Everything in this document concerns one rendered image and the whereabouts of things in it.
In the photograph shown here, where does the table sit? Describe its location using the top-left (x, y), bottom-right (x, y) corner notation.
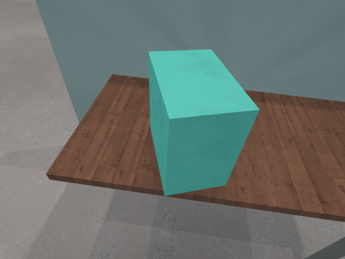
top-left (46, 74), bottom-right (345, 259)

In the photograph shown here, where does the carton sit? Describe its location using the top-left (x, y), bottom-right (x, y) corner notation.
top-left (148, 49), bottom-right (260, 196)

